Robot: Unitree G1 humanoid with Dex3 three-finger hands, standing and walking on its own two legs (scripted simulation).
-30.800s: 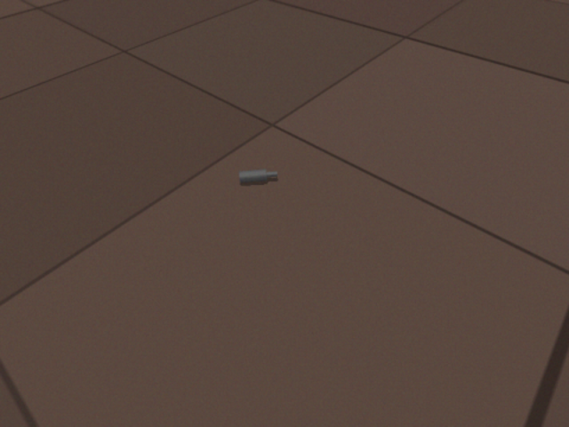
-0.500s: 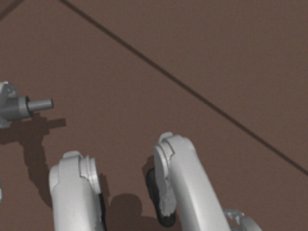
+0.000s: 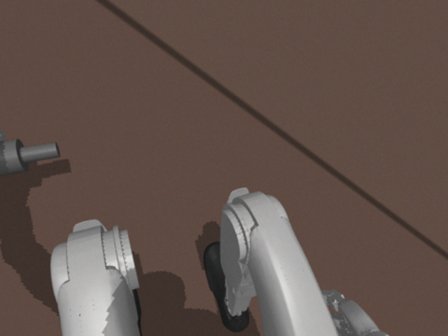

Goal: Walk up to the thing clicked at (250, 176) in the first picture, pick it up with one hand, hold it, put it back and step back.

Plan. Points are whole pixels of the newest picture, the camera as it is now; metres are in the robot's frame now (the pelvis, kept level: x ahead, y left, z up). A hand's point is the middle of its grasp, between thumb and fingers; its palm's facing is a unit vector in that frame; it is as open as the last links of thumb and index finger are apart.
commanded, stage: rest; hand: left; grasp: from above
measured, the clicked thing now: out of the picture +0.44 +0.33 -0.24
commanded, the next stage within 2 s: open in 0.98 s
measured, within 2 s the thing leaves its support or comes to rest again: rests again in 1.48 s
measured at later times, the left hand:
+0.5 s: hand out of the picture +0.43 +0.34 -0.24, palm faces -0.46 -0.12 -0.88, open 8.8 cm
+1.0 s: hand out of the picture +0.43 +0.34 -0.25, palm faces -0.46 -0.11 -0.88, open 8.8 cm
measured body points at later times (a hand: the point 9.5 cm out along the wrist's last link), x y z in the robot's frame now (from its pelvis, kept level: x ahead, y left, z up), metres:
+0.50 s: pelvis +0.00 +0.00 -0.02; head +0.26 +0.12 +0.33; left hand +0.45 +0.34 -0.19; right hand +0.06 -0.27 -0.09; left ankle +0.06 +0.12 -0.28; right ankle +0.10 -0.11 -0.28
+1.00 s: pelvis -0.01 +0.00 -0.02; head +0.26 +0.13 +0.32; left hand +0.45 +0.34 -0.20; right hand +0.07 -0.26 -0.08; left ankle +0.06 +0.12 -0.28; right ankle +0.10 -0.11 -0.28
